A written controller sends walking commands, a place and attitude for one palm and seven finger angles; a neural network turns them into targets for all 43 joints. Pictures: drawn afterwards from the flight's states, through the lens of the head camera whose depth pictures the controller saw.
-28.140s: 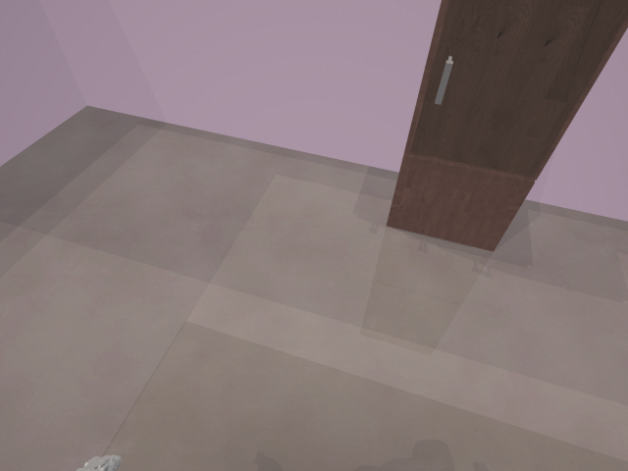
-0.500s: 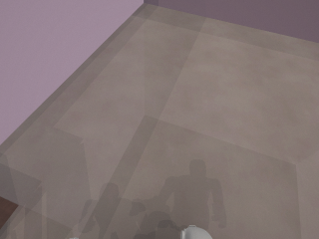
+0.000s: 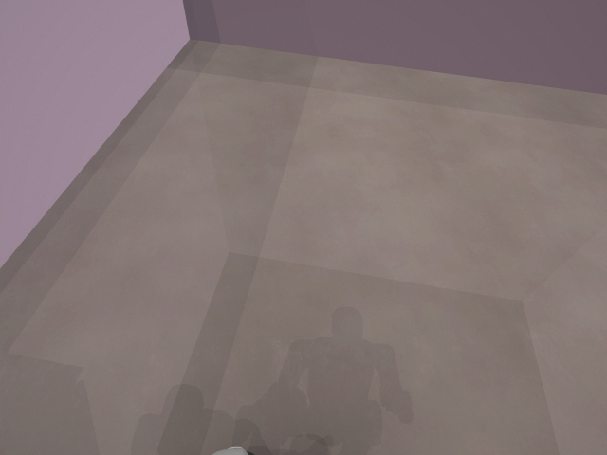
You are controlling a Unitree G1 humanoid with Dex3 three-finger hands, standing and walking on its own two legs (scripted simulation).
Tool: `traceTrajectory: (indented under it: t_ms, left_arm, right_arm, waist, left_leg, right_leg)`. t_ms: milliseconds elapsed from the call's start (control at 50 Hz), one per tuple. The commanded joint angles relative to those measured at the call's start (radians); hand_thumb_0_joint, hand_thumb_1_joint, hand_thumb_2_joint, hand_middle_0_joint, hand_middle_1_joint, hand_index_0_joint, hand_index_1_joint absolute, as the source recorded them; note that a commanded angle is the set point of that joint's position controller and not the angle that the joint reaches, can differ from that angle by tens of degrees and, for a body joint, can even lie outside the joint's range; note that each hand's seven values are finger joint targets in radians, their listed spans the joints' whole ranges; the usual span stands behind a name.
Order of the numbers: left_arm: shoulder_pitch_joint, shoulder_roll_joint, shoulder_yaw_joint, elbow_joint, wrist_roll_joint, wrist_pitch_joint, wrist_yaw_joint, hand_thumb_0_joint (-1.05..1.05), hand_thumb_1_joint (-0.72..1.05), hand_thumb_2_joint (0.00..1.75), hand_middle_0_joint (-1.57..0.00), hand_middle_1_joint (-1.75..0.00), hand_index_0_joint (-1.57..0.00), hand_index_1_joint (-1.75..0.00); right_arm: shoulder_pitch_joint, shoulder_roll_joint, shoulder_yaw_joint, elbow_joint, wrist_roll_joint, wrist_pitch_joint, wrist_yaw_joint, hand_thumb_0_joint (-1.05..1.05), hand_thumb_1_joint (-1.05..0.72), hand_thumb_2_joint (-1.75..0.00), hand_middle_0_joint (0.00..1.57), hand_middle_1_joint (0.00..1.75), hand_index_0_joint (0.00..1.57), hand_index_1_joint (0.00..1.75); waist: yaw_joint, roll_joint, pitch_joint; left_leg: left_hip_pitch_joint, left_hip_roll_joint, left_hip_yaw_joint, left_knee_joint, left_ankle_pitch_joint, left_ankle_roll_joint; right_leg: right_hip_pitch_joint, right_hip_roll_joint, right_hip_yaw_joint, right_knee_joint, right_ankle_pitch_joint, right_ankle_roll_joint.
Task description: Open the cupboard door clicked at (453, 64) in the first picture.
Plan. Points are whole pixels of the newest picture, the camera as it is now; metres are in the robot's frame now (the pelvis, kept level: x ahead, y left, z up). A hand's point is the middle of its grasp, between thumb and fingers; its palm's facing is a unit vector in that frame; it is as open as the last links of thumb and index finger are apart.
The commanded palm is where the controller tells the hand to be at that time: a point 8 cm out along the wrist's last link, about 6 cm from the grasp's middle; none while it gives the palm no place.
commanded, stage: walk to a spot facing it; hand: left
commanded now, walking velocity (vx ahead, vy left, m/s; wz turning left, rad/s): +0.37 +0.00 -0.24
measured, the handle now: out of the picture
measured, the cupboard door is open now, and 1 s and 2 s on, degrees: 40 40 40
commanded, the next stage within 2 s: turn to face it in 0.32 s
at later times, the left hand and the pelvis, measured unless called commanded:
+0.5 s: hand (238, 354) +0.29 +0.13 -0.16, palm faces -0.03 -0.98 -0.21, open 7.3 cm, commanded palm none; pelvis +0.22 -0.05 +0.01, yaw -5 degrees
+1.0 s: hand (246, 288) +0.42 +0.13 -0.15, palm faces +0.22 -0.93 -0.28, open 7.4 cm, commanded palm none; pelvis +0.34 -0.10 +0.00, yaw +11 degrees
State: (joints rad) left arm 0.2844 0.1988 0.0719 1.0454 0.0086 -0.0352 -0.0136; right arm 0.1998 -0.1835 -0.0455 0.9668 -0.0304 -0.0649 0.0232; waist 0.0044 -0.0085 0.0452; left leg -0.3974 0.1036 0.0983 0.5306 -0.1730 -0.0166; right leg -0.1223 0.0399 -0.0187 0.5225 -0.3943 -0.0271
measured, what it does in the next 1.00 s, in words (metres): walks ahead: right foot, then left foot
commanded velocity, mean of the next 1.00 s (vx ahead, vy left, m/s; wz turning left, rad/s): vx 0.12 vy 0.00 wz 0.27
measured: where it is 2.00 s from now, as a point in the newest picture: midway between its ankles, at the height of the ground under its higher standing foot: (351, 390)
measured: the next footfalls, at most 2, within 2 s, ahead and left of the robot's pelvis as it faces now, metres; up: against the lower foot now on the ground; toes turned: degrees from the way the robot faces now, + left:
right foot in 0.34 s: +0.26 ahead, -0.16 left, +0.00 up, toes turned -11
left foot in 0.66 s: +0.41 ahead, +0.06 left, +0.00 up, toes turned +6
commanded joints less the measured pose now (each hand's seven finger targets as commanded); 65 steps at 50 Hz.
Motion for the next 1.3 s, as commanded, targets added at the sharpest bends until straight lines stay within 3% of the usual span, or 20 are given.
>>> traceTrajectory:
  t_ms: [0,140,260,280,300,320,340,440,580,620,640,680,920,960,1020,1100,1200,1240,1260,1280]
  left_arm:
    - [-0.081,0.066,0.004,-0.119,0.012,-0.034,-0.004,0.0,0.9,0.9,-0.2,-0.3,-0.2,-0.3]
    - [-0.11,0.012,-0.002,-0.094,0.018,0.001,-0.035,0.0,0.9,0.9,-0.2,-0.3,-0.2,-0.3]
    - [-0.03,0.057,0.015,-0.062,0.021,0.004,-0.035,0.0,0.9,0.9,-0.2,-0.3,-0.2,-0.3]
    - [0.068,0.099,0.027,-0.032,0.023,-0.002,-0.029,0.0,0.9,0.9,-0.2,-0.3,-0.2,-0.3]
    - [0.186,0.196,0.048,0.001,0.027,-0.013,-0.017,0.0,0.9,0.9,-0.2,-0.3,-0.2,-0.3]
    - [0.263,0.271,0.062,0.013,0.009,-0.012,-0.006,0.0,0.9,0.9,-0.2,-0.3,-0.2,-0.3]
    - [0.221,0.232,0.051,0.006,0.007,-0.01,0.01,0.0,0.9,0.9,-0.2,-0.3,-0.2,-0.3]
    - [0.024,0.103,0.012,-0.026,0.018,-0.033,0.028,0.0,0.9,0.9,-0.2,-0.3,-0.2,-0.3]
    - [-0.005,0.104,0.005,-0.006,0.0,-0.025,0.035,0.0,0.9,0.9,-0.2,-0.3,-0.2,-0.3]
    - [0.033,0.079,0.003,-0.03,-0.006,-0.006,0.039,0.0,0.9,0.9,-0.2,-0.3,-0.2,-0.3]
    - [0.036,0.054,-0.009,-0.05,-0.011,0.002,0.044,0.0,0.9,0.9,-0.2,-0.3,-0.2,-0.3]
    - [-0.063,0.07,0.001,-0.093,0.001,0.02,0.042,0.0,0.9,0.9,-0.2,-0.3,-0.2,-0.3]
    - [-0.003,0.106,0.03,-0.152,0.006,0.045,0.029,0.0,0.9,0.9,-0.2,-0.3,-0.2,-0.3]
    - [0.018,0.263,0.059,-0.178,0.027,0.037,0.041,0.0,0.9,0.9,-0.2,-0.3,-0.2,-0.3]
    - [-0.112,0.188,0.03,-0.22,0.017,0.03,0.046,0.0,0.9,0.9,-0.2,-0.3,-0.2,-0.3]
    - [-0.047,0.194,0.028,-0.199,0.021,0.019,0.045,0.0,0.9,0.9,-0.2,-0.3,-0.2,-0.3]
    - [-0.023,0.249,0.038,-0.19,0.013,0.019,0.039,0.0,0.9,0.9,-0.2,-0.3,-0.2,-0.3]
    - [-0.055,0.235,0.033,-0.209,0.003,0.023,0.033,0.0,0.9,0.9,-0.2,-0.3,-0.2,-0.3]
    - [-0.068,0.163,0.02,-0.251,-0.005,0.029,0.026,0.0,0.9,0.9,-0.2,-0.3,-0.2,-0.3]
    - [-0.132,0.161,0.009,-0.291,0.005,0.042,0.035,0.0,0.9,0.9,-0.2,-0.3,-0.2,-0.3]
  right_arm:
    - [0.383,-0.265,-0.063,0.062,-0.021,0.007,-0.035,0.0,-0.9,-0.9,0.2,0.3,0.2,0.3]
    - [0.181,-0.137,-0.035,0.037,-0.01,-0.022,-0.04,0.0,-0.9,-0.9,0.2,0.3,0.2,0.3]
    - [0.132,-0.156,-0.031,0.045,-0.006,0.01,-0.028,0.0,-0.9,-0.9,0.2,0.3,0.2,0.3]
    - [0.118,-0.139,-0.026,0.041,-0.001,0.012,-0.026,0.0,-0.9,-0.9,0.2,0.3,0.2,0.3]
    - [0.099,-0.088,-0.015,0.018,0.012,0.012,-0.018,0.0,-0.9,-0.9,0.2,0.3,0.2,0.3]
    - [0.056,-0.074,-0.01,-0.026,0.018,0.013,-0.016,0.0,-0.9,-0.9,0.2,0.3,0.2,0.3]
    - [0.017,-0.097,-0.019,-0.03,0.014,0.014,-0.017,0.0,-0.9,-0.9,0.2,0.3,0.2,0.3]
    - [0.075,-0.017,-0.005,0.045,0.012,0.033,-0.022,0.0,-0.9,-0.9,0.2,0.3,0.2,0.3]
    - [0.095,-0.027,0.006,0.057,0.013,0.033,-0.017,0.0,-0.9,-0.9,0.2,0.3,0.2,0.3]
    - [0.195,-0.147,-0.02,0.064,0.0,0.032,-0.026,0.0,-0.9,-0.9,0.2,0.3,0.2,0.3]
    - [0.237,-0.213,-0.035,0.06,-0.001,0.041,-0.036,0.0,-0.9,-0.9,0.2,0.3,0.2,0.3]
    - [0.19,-0.211,-0.033,0.038,-0.004,0.053,-0.056,0.0,-0.9,-0.9,0.2,0.3,0.2,0.3]
    - [-0.061,-0.221,-0.07,-0.11,0.006,0.092,-0.038,0.0,-0.9,-0.9,0.2,0.3,0.2,0.3]
    - [-0.091,-0.121,-0.058,-0.158,0.015,0.094,-0.023,0.0,-0.9,-0.9,0.2,0.3,0.2,0.3]
    - [-0.085,-0.135,-0.06,-0.135,0.007,0.107,-0.01,0.0,-0.9,-0.9,0.2,0.3,0.2,0.3]
    - [-0.121,-0.088,-0.032,-0.145,0.016,0.102,0.003,0.0,-0.9,-0.9,0.2,0.3,0.2,0.3]
    - [-0.091,-0.117,-0.025,-0.152,0.018,0.095,0.003,0.0,-0.9,-0.9,0.2,0.3,0.2,0.3]
    - [0.023,-0.196,-0.048,-0.126,0.008,0.088,0.0,0.0,-0.9,-0.9,0.2,0.3,0.2,0.3]
    - [0.105,-0.318,-0.079,-0.12,-0.001,0.08,-0.007,0.0,-0.9,-0.9,0.2,0.3,0.2,0.3]
    - [0.159,-0.361,-0.082,-0.099,0.005,0.092,-0.012,0.0,-0.9,-0.9,0.2,0.3,0.2,0.3]
  waist:
    - [-0.152,0.229,-0.09]
    - [-0.031,0.145,-0.03]
    - [0.031,0.094,-0.016]
    - [0.082,0.016,-0.039]
    - [0.137,-0.228,-0.073]
    - [0.163,-0.354,-0.098]
    - [0.136,-0.236,-0.046]
    - [-0.005,-0.099,-0.059]
    - [-0.031,-0.085,-0.054]
    - [-0.062,0.176,-0.136]
    - [-0.079,0.342,-0.15]
    - [-0.068,0.265,-0.117]
    - [0.035,0.121,-0.106]
    - [0.068,-0.298,-0.072]
    - [-0.001,-0.223,-0.019]
    - [0.027,-0.194,-0.06]
    - [0.007,-0.196,-0.115]
    - [-0.062,-0.067,-0.189]
    - [-0.107,0.26,-0.224]
    - [-0.12,0.248,-0.201]
  left_leg:
    - [0.445,0.409,-0.605,-0.313,-0.37,0.236]
    - [0.255,0.213,-0.065,-0.328,0.008,0.126]
    - [0.112,0.166,0.032,-0.19,-0.191,0.076]
    - [0.044,0.102,0.087,-0.022,-0.18,0.045]
    - [-0.16,-0.008,0.174,0.279,-0.273,-0.001]
    - [-0.293,-0.056,0.087,0.543,-0.504,-0.005]
    - [-0.335,-0.009,-0.016,0.647,-0.429,0.0]
    - [-0.092,0.027,-0.044,0.403,-0.238,-0.02]
    - [0.095,-0.05,0.019,0.0,0.072,-0.006]
    - [0.338,0.119,-0.22,-0.046,0.516,0.097]
    - [0.38,0.292,-0.436,-0.103,0.696,0.218]
    - [0.304,0.294,-0.515,-0.153,0.535,0.252]
    - [-0.056,0.038,-0.362,-0.12,-0.089,0.103]
    - [-0.28,-0.165,-0.087,0.272,-0.364,-0.027]
    - [-0.241,-0.064,-0.113,0.673,-0.319,-0.028]
    - [-0.152,-0.072,-0.008,0.354,-0.299,-0.049]
    - [0.027,-0.12,0.05,0.073,-0.155,-0.022]
    - [0.332,-0.045,-0.031,-0.07,0.184,0.026]
    - [0.508,0.25,-0.422,-0.08,0.611,0.189]
    - [0.456,0.351,-0.505,-0.103,0.667,0.289]
  right_leg:
    - [-0.555,-0.035,0.023,0.689,-0.186,-0.03]
    - [-0.422,-0.149,-0.031,0.351,0.098,0.014]
    - [-0.072,-0.071,-0.126,0.066,0.198,0.006]
    - [0.064,-0.083,-0.075,0.009,0.141,-0.017]
    - [0.222,-0.279,0.245,-0.126,-0.005,-0.109]
    - [0.269,-0.463,0.566,-0.328,-0.088,-0.211]
    - [0.209,-0.466,0.578,-0.346,-0.103,-0.247]
    - [-0.033,-0.347,0.13,-0.259,0.496,-0.165]
    - [0.026,-0.279,-0.095,-0.09,0.666,-0.052]
    - [-0.168,-0.181,-0.156,0.193,0.325,0.041]
    - [-0.291,-0.081,-0.137,0.429,-0.247,0.07]
    - [-0.404,-0.096,-0.002,0.608,-0.256,0.075]
    - [-0.001,-0.053,-0.034,-0.035,0.1,0.073]
    - [0.064,-0.471,0.394,-0.325,-0.044,-0.091]
    - [-0.082,-0.423,0.205,-0.233,0.277,-0.125]
    - [0.084,-0.368,-0.013,-0.083,0.817,-0.082]
    - [0.112,-0.367,-0.08,0.048,0.92,-0.037]
    - [-0.088,-0.331,-0.141,0.276,0.71,0.039]
    - [-0.388,-0.183,-0.168,0.517,0.004,0.116]
    - [-0.461,-0.144,-0.048,0.638,-0.3,0.109]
